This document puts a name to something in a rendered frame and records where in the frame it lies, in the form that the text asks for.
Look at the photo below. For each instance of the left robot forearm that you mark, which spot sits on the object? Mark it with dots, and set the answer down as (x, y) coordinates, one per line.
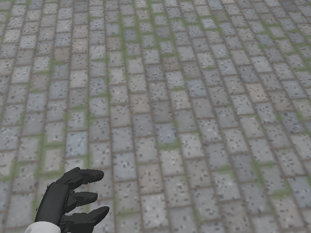
(43, 227)

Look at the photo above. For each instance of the robot left hand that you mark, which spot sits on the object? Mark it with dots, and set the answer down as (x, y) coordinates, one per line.
(60, 198)

